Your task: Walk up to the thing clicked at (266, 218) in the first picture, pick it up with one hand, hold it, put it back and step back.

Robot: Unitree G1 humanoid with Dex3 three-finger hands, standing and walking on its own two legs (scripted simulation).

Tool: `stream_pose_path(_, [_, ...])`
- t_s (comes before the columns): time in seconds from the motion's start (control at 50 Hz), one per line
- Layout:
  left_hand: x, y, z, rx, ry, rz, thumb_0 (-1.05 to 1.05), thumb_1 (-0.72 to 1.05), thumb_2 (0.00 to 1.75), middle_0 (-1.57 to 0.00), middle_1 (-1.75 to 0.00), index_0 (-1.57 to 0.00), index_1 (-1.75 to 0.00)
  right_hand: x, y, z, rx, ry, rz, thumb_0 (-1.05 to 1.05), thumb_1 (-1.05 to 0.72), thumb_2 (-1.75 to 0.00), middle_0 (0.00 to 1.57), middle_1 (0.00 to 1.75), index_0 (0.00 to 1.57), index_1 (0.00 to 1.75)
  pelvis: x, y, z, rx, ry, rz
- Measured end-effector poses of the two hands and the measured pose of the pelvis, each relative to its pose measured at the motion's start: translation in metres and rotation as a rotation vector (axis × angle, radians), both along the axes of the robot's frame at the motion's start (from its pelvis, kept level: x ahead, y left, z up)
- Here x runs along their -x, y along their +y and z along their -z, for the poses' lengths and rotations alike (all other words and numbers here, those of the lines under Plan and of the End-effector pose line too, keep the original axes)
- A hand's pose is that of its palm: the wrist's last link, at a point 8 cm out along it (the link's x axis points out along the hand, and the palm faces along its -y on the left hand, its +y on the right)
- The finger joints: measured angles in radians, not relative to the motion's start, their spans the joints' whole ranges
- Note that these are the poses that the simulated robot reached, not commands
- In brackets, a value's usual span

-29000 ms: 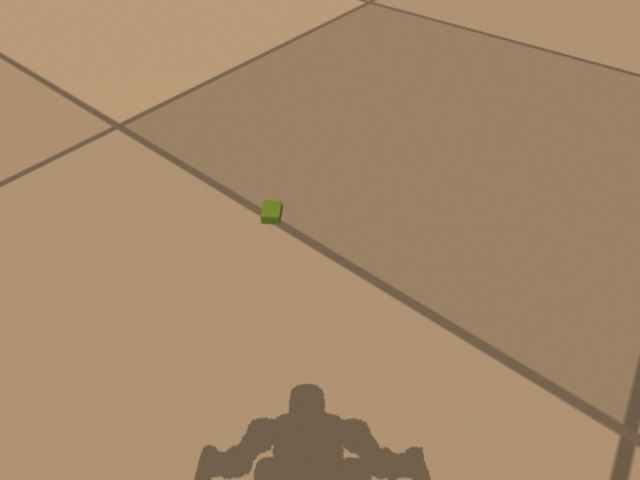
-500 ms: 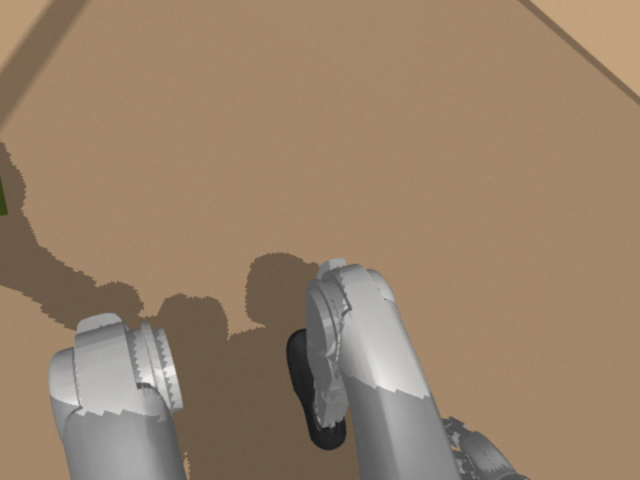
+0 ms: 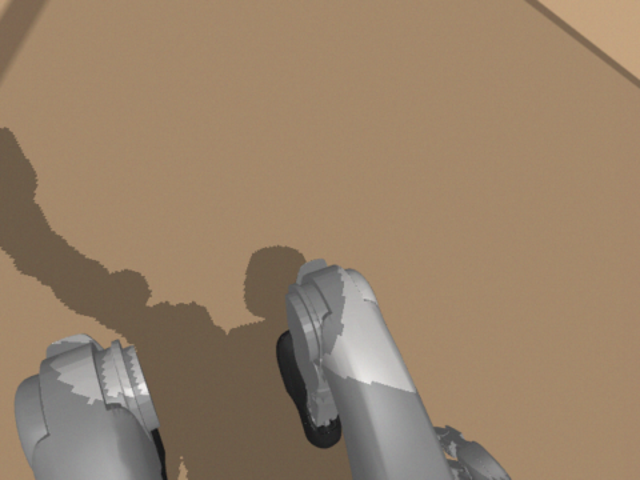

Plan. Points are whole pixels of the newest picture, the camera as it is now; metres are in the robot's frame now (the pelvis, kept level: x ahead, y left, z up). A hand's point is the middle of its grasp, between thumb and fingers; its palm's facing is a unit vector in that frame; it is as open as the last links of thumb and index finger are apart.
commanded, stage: approach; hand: left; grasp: from above
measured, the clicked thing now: out of the picture +0.49 +0.37 -0.30
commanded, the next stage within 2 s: rest palm in 0.20 s
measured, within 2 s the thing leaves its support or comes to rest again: neither
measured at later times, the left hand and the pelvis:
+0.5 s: hand out of the picture +0.47 +0.37 -0.19, palm faces -0.43 -0.12 -0.89, open 13.9 cm; pelvis +0.00 +0.00 +0.00, yaw -1 degrees
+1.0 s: hand out of the picture +0.49 +0.36 -0.22, palm faces -0.42 -0.10 -0.90, open 13.9 cm; pelvis +0.00 +0.00 -0.02, yaw -2 degrees
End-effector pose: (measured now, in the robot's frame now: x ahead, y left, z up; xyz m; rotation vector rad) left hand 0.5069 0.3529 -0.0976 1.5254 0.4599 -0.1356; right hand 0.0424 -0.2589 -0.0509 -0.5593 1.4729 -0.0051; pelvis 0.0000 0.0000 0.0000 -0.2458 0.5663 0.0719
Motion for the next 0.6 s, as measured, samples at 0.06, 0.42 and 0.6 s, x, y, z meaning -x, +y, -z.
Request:
stream_pose_path(0.06, [0.005, 0.005, -0.001, -0.021, 0.047, -0.039, 0.00, -0.43, 0.92, -0.20, -0.92, -0.19, -0.92, 0.003, 0.000, 0.003, -0.023, 0.012, 0.014, 0.00, -0.90, -0.90, 0.20, 0.30, 0.20, 0.29, 0.001, -0.001, -0.002, -0.010, 0.004, 0.000])
stream_pose_path(0.42, [0.029, 0.018, 0.028, 0.085, 0.066, 0.028, 0.00, -0.45, 0.92, -0.20, -0.90, -0.18, -0.91, -0.010, -0.017, -0.012, 0.087, 0.078, -0.106, 0.00, -0.91, -0.90, 0.20, 0.30, 0.20, 0.30, 0.005, -0.002, 0.000, 0.009, -0.053, -0.003])
stream_pose_path(0.6, [0.031, 0.012, 0.047, 0.072, 0.085, 0.034, 0.00, -0.49, 0.98, -0.18, -0.87, -0.14, -0.90, -0.013, -0.005, -0.012, 0.083, 0.028, -0.108, 0.00, -0.90, -0.90, 0.20, 0.30, 0.20, 0.29, 0.006, 0.004, 0.003, 0.021, -0.059, 0.005])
